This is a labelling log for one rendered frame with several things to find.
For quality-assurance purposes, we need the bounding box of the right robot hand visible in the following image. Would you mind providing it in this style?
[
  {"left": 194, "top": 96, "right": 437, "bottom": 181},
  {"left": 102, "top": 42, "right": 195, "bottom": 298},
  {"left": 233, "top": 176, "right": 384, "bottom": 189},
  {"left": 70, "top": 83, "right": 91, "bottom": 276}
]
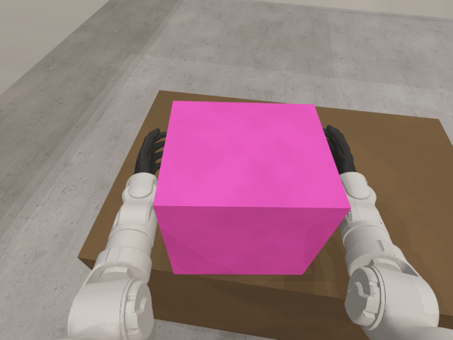
[{"left": 323, "top": 125, "right": 356, "bottom": 175}]

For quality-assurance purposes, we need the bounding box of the robot right upper arm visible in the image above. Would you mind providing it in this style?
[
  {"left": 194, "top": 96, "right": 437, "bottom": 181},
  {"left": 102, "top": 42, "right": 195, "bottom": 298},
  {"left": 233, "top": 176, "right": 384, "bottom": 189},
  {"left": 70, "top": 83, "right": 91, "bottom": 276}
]
[{"left": 345, "top": 265, "right": 453, "bottom": 340}]

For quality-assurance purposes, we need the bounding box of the robot left upper arm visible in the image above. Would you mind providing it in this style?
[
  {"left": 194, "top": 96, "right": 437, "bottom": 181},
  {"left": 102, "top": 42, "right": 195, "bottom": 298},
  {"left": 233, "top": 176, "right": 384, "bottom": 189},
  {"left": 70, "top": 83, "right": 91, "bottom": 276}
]
[{"left": 55, "top": 278, "right": 154, "bottom": 340}]

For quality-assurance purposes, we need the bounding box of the left robot hand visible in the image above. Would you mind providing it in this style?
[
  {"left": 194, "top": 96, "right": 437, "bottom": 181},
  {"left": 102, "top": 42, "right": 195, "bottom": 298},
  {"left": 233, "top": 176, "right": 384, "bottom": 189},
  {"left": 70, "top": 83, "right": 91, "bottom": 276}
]
[{"left": 134, "top": 128, "right": 167, "bottom": 175}]

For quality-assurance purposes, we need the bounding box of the right robot forearm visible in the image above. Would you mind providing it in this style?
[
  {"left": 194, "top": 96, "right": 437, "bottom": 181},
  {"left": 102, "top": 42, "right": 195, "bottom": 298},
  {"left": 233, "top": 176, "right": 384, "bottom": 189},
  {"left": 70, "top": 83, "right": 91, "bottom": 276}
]
[{"left": 339, "top": 172, "right": 439, "bottom": 327}]

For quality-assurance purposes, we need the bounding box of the carton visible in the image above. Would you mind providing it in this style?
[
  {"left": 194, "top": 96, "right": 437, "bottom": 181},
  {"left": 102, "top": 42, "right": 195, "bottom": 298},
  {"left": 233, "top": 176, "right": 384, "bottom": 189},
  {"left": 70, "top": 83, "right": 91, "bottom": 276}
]
[{"left": 153, "top": 101, "right": 351, "bottom": 275}]

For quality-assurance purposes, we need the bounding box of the pedestal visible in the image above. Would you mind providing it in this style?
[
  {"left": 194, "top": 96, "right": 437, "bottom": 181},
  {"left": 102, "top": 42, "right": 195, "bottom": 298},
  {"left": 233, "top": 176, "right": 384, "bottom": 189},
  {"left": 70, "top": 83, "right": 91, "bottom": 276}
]
[{"left": 77, "top": 90, "right": 453, "bottom": 340}]

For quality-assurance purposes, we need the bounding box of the left robot forearm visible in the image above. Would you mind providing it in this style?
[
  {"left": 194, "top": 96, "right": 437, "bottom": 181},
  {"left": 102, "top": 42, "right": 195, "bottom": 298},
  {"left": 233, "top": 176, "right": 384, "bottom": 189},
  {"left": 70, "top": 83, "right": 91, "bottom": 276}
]
[{"left": 68, "top": 173, "right": 158, "bottom": 335}]

